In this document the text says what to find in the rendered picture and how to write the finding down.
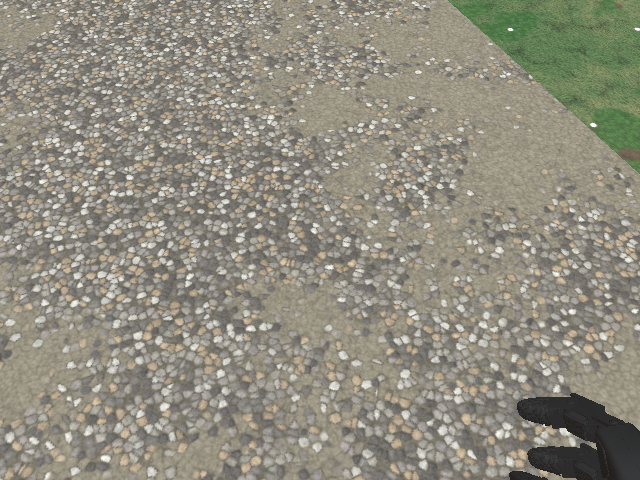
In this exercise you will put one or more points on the right robot hand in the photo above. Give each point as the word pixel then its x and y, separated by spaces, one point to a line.
pixel 618 443

